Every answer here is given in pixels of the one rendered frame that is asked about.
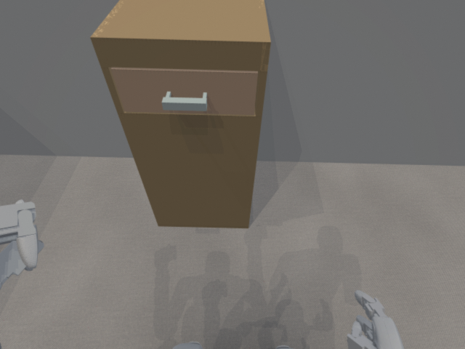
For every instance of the drawer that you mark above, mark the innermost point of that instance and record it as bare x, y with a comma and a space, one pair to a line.
228, 92

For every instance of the right robot hand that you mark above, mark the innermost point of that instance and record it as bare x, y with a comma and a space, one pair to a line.
382, 333

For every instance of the cabinet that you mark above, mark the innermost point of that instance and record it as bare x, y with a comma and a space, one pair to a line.
197, 169

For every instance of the handle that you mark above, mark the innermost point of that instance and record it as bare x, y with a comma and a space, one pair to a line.
184, 103

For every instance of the left robot hand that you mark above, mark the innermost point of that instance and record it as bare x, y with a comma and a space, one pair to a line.
17, 228

